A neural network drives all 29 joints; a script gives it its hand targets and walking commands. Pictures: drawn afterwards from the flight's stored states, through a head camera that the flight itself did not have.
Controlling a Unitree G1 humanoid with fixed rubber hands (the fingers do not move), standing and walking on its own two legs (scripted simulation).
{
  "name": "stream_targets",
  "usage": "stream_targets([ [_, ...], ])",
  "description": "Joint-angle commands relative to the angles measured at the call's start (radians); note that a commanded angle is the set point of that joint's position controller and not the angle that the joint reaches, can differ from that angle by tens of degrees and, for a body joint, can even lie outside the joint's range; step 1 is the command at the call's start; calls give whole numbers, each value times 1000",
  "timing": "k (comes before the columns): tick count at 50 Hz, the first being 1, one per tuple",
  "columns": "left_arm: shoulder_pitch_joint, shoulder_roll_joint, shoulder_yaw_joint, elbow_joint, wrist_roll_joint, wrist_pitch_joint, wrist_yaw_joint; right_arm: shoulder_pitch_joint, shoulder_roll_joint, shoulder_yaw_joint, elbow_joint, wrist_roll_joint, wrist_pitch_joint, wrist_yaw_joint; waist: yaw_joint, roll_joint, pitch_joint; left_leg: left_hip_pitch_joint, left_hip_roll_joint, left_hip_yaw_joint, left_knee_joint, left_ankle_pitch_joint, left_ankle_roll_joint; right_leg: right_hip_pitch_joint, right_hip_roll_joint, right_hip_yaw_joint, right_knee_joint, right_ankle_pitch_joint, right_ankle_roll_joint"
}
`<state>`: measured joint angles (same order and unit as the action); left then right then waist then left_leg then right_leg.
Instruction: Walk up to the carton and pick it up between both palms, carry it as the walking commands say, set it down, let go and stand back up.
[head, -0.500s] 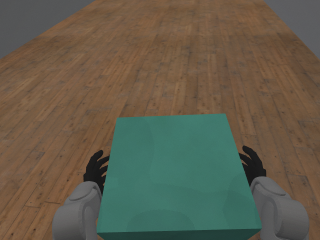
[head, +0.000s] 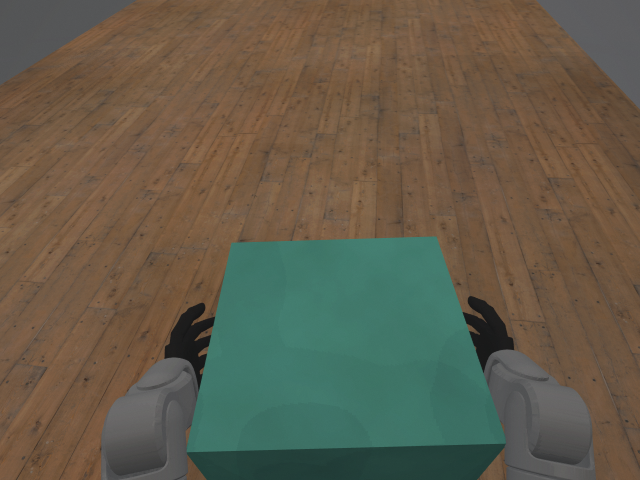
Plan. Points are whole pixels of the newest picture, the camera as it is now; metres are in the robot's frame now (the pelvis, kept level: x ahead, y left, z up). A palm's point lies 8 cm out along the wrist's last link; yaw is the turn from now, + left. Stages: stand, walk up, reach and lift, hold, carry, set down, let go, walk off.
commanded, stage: carry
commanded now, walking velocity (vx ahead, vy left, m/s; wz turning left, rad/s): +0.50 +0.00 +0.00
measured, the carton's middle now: (338, 386) +0.26 +0.00 -0.01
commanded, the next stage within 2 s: none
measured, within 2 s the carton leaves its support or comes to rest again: neither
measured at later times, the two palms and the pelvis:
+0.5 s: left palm (204, 197) +0.54 +0.19 +0.09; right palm (417, 184) +0.55 -0.15 +0.08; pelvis +0.29 +0.01 +0.01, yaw +1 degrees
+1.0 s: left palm (215, 126) +0.75 +0.21 +0.10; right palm (389, 111) +0.77 -0.14 +0.10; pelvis +0.50 +0.02 +0.02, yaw +4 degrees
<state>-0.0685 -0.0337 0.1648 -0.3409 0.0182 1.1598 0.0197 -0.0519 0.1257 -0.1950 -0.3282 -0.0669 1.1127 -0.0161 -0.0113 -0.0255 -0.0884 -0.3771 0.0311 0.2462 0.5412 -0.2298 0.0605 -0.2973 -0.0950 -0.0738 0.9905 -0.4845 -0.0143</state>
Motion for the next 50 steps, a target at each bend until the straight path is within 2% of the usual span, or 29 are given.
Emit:
stream_targets([
  [1,-480,-833,-747,-177,-307,-22,-212,-493,780,841,-194,385,16,206,0,133,-263,487,348,-444,-314,180,128,-299,-23,18,-12,75,-14],
  [3,-468,-842,-743,-192,-303,-32,-208,-497,785,852,-225,400,11,210,7,130,-291,482,330,-359,-311,153,112,-234,-41,11,-191,93,-5],
  [7,-313,-781,-695,-121,-234,-34,-187,-421,733,855,-186,390,22,214,20,133,-227,421,229,-155,-203,424,50,-46,34,-92,-532,247,10],
  [9,-291,-776,-702,-97,-229,-31,-187,-400,704,841,-154,369,26,217,31,119,-251,312,173,-84,-86,507,-1,149,38,-86,-621,409,-20],
  [10,-303,-766,-703,-115,-229,-28,-187,-392,696,839,-145,361,33,216,41,71,-278,208,123,-59,20,449,-29,287,-29,-7,-597,560,-61],
  [12,-327,-738,-701,-110,-227,-32,-188,-439,670,846,-149,358,40,218,42,-244,-277,-68,-11,-71,335,-92,-74,452,-294,388,-648,913,-199],
  [13,-413,-757,-725,-161,-241,-43,-188,-461,693,865,-160,376,40,220,37,-239,-228,-128,-10,-148,293,-318,-86,473,-296,378,-618,1120,-243],
  [14,-362,-753,-708,-123,-233,-38,-188,-484,681,872,-180,382,39,218,34,-213,-178,-135,11,-162,261,-359,-75,426,-303,340,-602,1189,-221],
  [16,-426,-764,-741,-172,-282,-32,-202,-461,703,847,-136,362,36,209,32,-121,-179,-96,20,-145,162,-360,-82,402,-291,223,-607,1130,-177],
  [19,-461,-760,-761,-189,-305,-16,-208,-371,716,791,-30,317,47,195,22,-122,-204,48,-14,-83,-56,-118,-71,349,-178,65,-578,974,-73],
  [20,-450,-778,-766,-156,-310,-15,-216,-392,714,789,-52,309,42,190,15,-151,-237,143,-9,-63,-124,51,-64,307,-132,-1,-546,955,-33],
  [22,-422,-776,-759,-159,-296,-15,-216,-366,730,779,-50,303,39,188,16,-59,-280,289,55,-137,-147,333,-40,242,-106,-21,-503,892,8],
  [24,-442,-786,-770,-191,-298,-24,-216,-413,728,802,-134,326,26,192,23,66,-324,403,186,-223,-79,858,11,157,-56,-37,-475,495,40],
  [25,-428,-794,-763,-164,-288,-22,-216,-432,719,800,-146,328,26,193,29,94,-324,429,223,-213,-56,967,11,145,-32,-60,-491,330,47],
  [28,-448,-799,-760,-186,-309,-20,-215,-473,720,822,-181,344,18,187,28,144,-270,359,173,-145,19,1090,-16,181,-52,-49,-486,715,61],
  [31,-396,-782,-748,-195,-300,-19,-205,-405,731,828,-156,352,21,194,26,162,-309,404,133,-112,113,1275,-16,194,-5,-127,-415,859,56],
  [33,-341,-775,-739,-183,-281,-26,-201,-395,721,834,-174,354,21,200,28,49,-327,389,83,-50,123,1145,-19,227,25,-155,-419,967,47],
  [36,-354,-797,-734,-209,-282,-38,-200,-442,727,853,-248,374,15,205,36,-22,-304,293,18,5,46,906,-40,315,39,-183,-399,1048,36],
  [39,-374,-775,-742,-236,-276,-38,-192,-430,713,847,-254,377,15,212,33,22,-218,366,34,-13,-55,964,-40,178,79,-223,-442,663,35],
  [41,-346,-752,-750,-204,-282,-26,-196,-367,696,808,-179,343,25,208,48,77,-153,460,43,-1,35,1207,-25,61,118,-265,-579,427,48],
  [42,-316,-734,-736,-171,-277,-20,-198,-312,679,793,-132,327,29,203,51,71,-158,443,19,41,113,1301,-59,113,131,-305,-648,502,49],
  [43,-307,-729,-739,-146,-283,-15,-203,-284,658,774,-93,311,36,200,60,3,-165,271,-8,76,229,1134,-80,279,87,-244,-693,807,54],
  [44,-292,-723,-735,-143,-299,-19,-203,-301,641,770,-115,315,32,195,72,-169,-147,-131,-73,85,378,516,-85,585,-14,-103,-601,1371,17],
  [45,-328,-695,-738,-178,-313,-21,-198,-330,659,775,-125,322,35,193,69,-339,-47,-652,-185,121,368,-443,-101,930,-158,80,-426,2095,-47],
  [46,-361,-682,-725,-203,-330,-21,-193,-378,669,779,-141,338,30,194,77,-290,0,-716,-150,64,309,-614,-87,924,-202,114,-366,2218,-51],
  [47,-326,-683,-712,-190,-315,-15,-189,-405,674,797,-159,358,31,193,66,-260,-1,-590,-146,55,155,-636,-96,825,-175,58,-289,2326,-17],
  [48,-296,-682,-710,-190,-310,-18,-185,-357,669,802,-113,368,29,192,34,-158,-15,-201,-178,124,-89,-426,-85,545,-94,-91,-236,2325,89],
  [49,-361,-670,-716,-249,-305,-25,-182,-296,686,817,-74,367,34,193,-56,-75,-135,411,-150,118,-297,92,-56,119,-45,-187,-26,2060,186],
  [50,-345,-702,-718,-214,-296,-31,-187,-268,696,814,-43,351,24,185,-72,357,-300,923,164,-221,-105,1408,138,-414,89,-208,429,441,186],
])
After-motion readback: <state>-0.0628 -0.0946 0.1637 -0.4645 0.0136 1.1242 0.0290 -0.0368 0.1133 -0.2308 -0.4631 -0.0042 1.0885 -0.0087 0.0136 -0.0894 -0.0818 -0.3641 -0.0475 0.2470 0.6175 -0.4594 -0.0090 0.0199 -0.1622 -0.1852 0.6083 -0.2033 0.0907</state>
